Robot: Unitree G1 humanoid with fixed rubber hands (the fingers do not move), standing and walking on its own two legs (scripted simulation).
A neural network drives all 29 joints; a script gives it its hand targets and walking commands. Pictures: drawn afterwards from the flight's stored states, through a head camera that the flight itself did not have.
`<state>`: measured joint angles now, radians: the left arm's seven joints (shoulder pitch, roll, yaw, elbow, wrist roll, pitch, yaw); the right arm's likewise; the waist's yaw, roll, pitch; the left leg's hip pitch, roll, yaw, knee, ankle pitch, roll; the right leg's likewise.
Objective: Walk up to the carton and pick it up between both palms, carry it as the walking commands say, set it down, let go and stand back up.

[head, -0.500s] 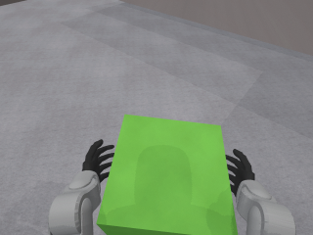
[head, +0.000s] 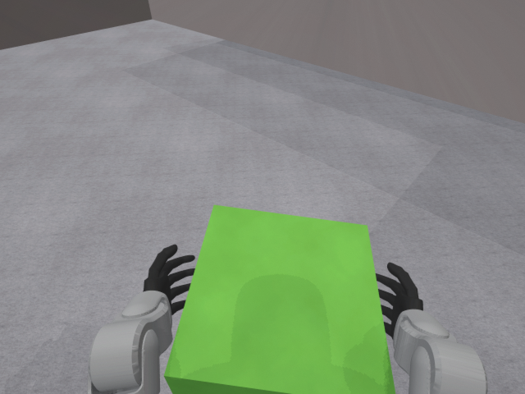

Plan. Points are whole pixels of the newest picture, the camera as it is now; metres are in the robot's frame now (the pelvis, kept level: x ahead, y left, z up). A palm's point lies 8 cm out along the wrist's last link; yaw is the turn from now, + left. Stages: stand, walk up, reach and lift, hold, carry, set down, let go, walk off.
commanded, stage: carry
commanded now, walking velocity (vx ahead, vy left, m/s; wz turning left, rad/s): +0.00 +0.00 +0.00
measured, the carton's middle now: (276, 320) +0.24 +0.00 +0.02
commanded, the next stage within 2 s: none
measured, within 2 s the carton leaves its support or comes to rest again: neither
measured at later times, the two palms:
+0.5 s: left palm (160, 315) +0.21 +0.15 +0.09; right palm (412, 329) +0.20 -0.18 +0.08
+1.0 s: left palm (170, 318) +0.21 +0.14 +0.08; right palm (411, 343) +0.19 -0.18 +0.06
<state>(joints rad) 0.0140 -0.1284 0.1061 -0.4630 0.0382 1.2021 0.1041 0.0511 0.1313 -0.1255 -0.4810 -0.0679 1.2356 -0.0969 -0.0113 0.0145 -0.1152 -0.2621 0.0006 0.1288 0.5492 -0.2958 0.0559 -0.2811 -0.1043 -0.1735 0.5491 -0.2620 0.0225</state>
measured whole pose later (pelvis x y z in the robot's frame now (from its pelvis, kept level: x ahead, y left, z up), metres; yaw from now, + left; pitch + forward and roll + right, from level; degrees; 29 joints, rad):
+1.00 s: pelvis -0.04 -0.01 +0.00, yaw -1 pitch +1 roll +0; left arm -0.05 -0.13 0.11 -0.28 0.08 1.05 0.11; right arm -0.04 0.13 -0.12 -0.28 -0.09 1.11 -0.13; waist -0.01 0.02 -0.10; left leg -0.34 0.03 0.15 0.55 -0.23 0.05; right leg -0.37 -0.08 -0.15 0.54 -0.18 0.00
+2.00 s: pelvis -0.01 -0.03 +0.00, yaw -1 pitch +3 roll +0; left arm -0.07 -0.13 0.10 -0.15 0.10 0.94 0.15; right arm -0.09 0.13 -0.13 -0.14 -0.10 0.93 -0.14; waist -0.01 0.02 -0.07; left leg -0.33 0.05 0.13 0.54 -0.26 0.01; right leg -0.34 -0.05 -0.16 0.52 -0.22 -0.02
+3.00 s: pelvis +0.01 -0.01 +0.00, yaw -1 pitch +2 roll +0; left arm -0.05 -0.13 0.07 -0.33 0.09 1.12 0.19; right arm -0.08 0.13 -0.10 -0.32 -0.09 1.11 -0.18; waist 0.00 0.03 -0.12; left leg -0.29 0.04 0.13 0.56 -0.32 0.03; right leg -0.30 -0.07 -0.16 0.54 -0.28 0.01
